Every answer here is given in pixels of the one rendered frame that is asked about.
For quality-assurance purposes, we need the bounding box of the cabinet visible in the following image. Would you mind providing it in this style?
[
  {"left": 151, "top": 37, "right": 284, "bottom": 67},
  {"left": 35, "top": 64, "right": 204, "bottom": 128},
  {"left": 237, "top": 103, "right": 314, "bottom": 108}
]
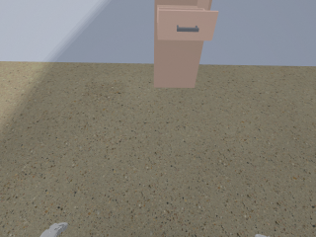
[{"left": 153, "top": 0, "right": 212, "bottom": 88}]

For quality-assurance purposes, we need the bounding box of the handle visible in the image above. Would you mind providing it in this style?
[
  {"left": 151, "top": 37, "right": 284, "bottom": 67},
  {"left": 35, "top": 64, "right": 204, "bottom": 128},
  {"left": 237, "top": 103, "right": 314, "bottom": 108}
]
[{"left": 177, "top": 25, "right": 199, "bottom": 33}]

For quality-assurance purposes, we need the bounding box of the drawer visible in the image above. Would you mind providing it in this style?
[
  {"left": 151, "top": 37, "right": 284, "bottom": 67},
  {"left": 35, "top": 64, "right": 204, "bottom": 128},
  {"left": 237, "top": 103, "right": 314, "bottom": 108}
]
[{"left": 157, "top": 7, "right": 219, "bottom": 41}]

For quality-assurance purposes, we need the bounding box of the left robot hand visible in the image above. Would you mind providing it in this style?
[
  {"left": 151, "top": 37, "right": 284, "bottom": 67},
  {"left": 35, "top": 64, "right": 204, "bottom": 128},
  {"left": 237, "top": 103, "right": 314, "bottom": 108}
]
[{"left": 40, "top": 222, "right": 68, "bottom": 237}]

